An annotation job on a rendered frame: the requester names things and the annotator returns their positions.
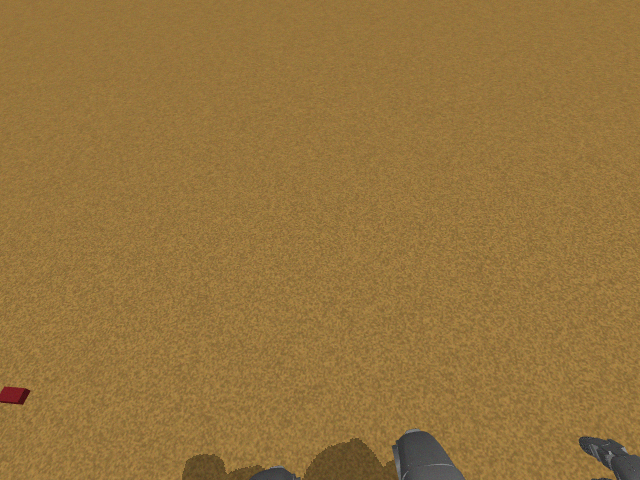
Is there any small box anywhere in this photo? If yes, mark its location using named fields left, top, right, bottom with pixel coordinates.
left=0, top=386, right=30, bottom=405

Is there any right robot hand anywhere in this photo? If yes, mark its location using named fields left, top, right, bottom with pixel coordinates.
left=579, top=437, right=640, bottom=480

